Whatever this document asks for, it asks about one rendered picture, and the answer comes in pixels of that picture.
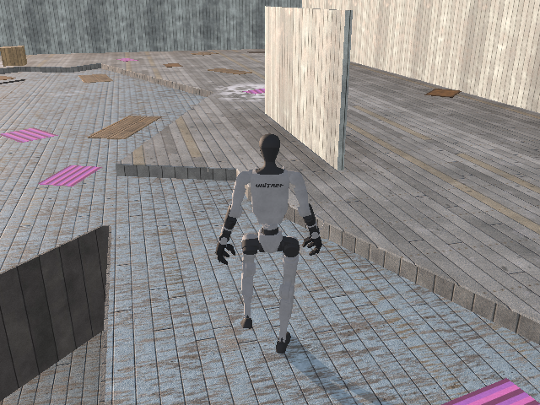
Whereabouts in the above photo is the left robot hand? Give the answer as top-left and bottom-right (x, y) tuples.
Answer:
(215, 242), (235, 265)

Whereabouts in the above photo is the robot left upper arm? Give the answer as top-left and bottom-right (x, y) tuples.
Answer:
(229, 170), (252, 218)

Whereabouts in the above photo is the robot left foot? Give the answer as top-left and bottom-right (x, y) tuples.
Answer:
(240, 316), (252, 329)

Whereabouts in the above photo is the robot left forearm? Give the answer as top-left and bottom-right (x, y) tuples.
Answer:
(218, 205), (237, 245)

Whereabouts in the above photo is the robot right forearm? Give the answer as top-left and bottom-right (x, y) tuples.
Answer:
(303, 204), (320, 239)

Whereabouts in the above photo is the robot head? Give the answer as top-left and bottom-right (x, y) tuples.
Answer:
(256, 133), (284, 175)

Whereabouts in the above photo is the right robot hand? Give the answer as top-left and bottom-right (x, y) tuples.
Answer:
(302, 236), (322, 256)

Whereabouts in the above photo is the robot right upper arm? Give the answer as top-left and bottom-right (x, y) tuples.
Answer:
(287, 170), (311, 217)

